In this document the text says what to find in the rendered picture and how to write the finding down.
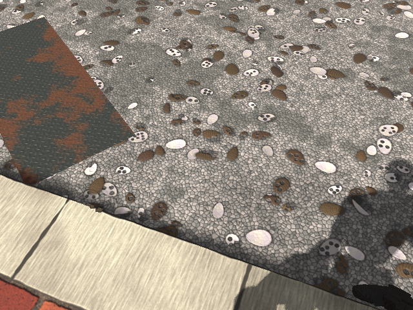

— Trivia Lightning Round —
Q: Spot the right robot hand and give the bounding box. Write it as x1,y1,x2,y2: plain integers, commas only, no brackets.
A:
352,284,413,310

